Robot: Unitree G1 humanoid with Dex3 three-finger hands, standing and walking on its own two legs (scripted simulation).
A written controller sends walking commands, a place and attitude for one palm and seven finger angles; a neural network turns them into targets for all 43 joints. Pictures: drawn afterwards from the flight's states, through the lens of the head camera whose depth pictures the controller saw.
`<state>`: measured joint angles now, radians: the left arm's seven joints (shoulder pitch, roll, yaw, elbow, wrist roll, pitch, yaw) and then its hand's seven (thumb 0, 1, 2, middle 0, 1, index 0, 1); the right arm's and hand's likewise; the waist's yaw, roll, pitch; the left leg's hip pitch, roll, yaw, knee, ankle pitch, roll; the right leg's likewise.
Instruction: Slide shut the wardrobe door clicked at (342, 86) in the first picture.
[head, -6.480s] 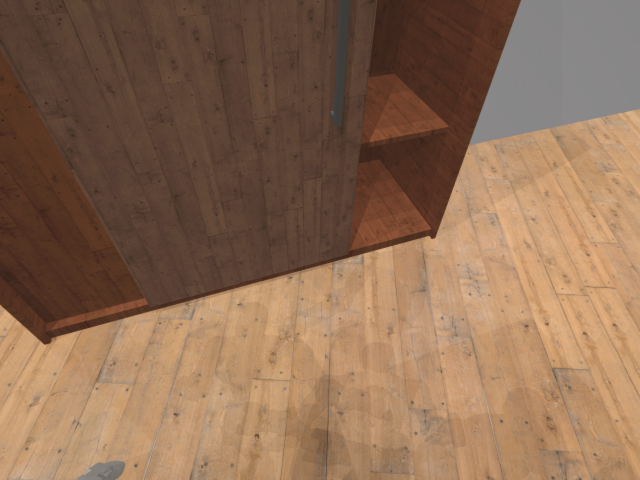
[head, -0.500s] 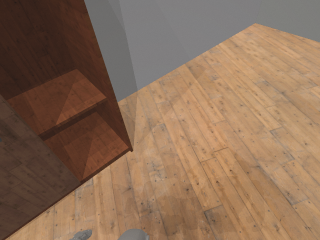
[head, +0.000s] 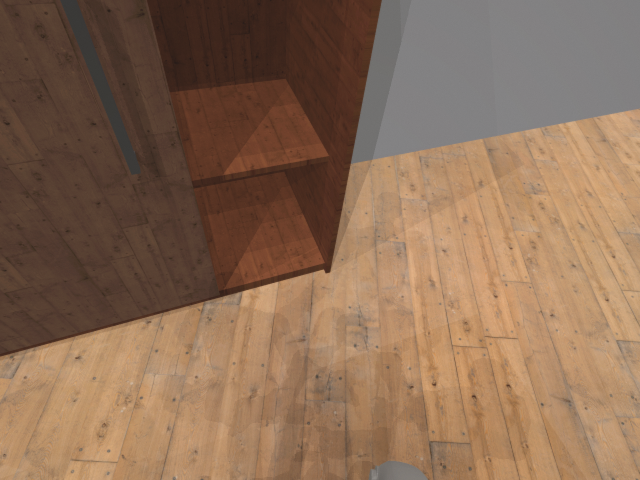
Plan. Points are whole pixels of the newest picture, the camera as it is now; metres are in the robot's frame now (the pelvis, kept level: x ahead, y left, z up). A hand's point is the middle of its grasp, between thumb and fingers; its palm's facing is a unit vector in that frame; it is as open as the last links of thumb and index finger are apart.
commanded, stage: turn to face it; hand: left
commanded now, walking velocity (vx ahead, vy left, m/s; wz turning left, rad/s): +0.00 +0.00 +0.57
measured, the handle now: (105, 89) +0.66 +0.42 +0.08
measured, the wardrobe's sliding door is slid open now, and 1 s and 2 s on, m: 0.39 0.39 0.39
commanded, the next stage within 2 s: take the last steps up to it in 0.48 s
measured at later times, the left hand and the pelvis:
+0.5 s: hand out of the picture +0.03 +0.16 -0.14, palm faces +0.27 -0.92 -0.29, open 7.4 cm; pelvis -0.01 -0.05 +0.00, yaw +15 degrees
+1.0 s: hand out of the picture -0.07 +0.20 -0.18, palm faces +0.41 -0.90 -0.17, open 7.4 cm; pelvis +0.01 +0.03 +0.01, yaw +20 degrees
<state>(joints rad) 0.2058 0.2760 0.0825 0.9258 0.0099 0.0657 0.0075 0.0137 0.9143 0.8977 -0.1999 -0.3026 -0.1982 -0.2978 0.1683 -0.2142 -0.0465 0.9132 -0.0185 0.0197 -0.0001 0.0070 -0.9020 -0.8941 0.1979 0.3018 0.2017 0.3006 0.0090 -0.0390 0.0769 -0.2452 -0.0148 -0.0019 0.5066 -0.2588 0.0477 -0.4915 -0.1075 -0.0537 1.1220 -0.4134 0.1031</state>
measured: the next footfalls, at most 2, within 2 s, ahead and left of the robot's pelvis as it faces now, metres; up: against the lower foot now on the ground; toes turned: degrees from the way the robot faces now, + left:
right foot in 0.30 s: +0.05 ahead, -0.14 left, +0.00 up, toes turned +8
left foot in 0.78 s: -0.05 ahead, +0.09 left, +0.00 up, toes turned +23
